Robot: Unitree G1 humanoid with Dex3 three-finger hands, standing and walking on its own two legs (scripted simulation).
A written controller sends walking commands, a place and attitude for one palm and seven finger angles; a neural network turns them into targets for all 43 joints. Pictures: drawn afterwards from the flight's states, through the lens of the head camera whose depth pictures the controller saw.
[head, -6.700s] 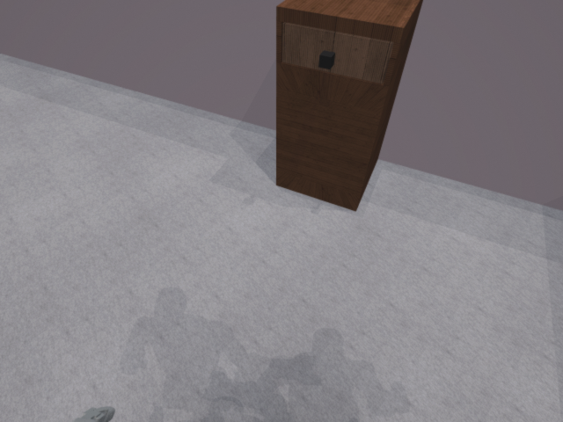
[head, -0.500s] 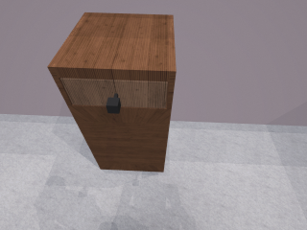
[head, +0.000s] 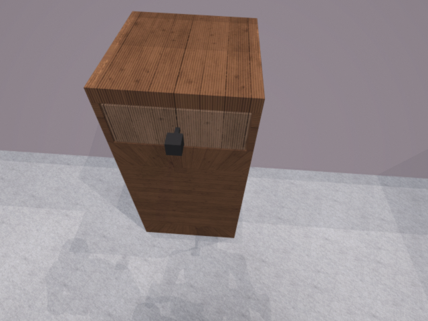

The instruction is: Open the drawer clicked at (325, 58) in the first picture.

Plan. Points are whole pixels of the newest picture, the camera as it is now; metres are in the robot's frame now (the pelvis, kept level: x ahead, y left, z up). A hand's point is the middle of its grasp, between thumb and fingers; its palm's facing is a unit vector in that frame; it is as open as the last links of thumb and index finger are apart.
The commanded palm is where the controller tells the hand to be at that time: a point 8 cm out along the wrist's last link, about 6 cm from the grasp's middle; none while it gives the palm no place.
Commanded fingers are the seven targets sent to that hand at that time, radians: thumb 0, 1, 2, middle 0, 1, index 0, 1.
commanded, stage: raise the hand with hooked fingers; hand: left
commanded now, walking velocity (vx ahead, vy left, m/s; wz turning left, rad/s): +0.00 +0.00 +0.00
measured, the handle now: (175, 138) +0.55 +0.15 -0.03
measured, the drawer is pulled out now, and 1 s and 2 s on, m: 0.00 0.00 0.00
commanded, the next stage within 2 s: move the hooked fingers above the handle in 1.84 s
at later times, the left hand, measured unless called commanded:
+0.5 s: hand (99, 300) +0.16 +0.22 -0.06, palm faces +0.05 -0.05 -1.00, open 9.4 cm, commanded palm +0.15 +0.23 +0.01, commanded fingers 0.00 0.22 0.61 -0.25 -0.74 -0.25 -0.74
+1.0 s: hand (91, 237) +0.24 +0.24 +0.02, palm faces +0.08 -0.08 -0.99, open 12.3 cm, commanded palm +0.22 +0.24 +0.08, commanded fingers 0.00 -0.36 0.36 -0.29 -1.11 -0.29 -1.11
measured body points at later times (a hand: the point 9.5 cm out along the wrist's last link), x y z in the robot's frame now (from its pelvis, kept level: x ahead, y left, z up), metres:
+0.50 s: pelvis -0.03 -0.05 -0.06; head +0.03 -0.06 +0.39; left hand +0.15 +0.22 +0.00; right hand +0.25 -0.26 -0.14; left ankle -0.01 +0.09 -0.73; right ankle -0.01 -0.10 -0.73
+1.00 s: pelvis +0.00 -0.01 -0.02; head +0.04 -0.04 +0.43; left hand +0.23 +0.25 +0.07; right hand +0.19 -0.25 -0.13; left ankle -0.01 +0.09 -0.73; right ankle -0.01 -0.10 -0.73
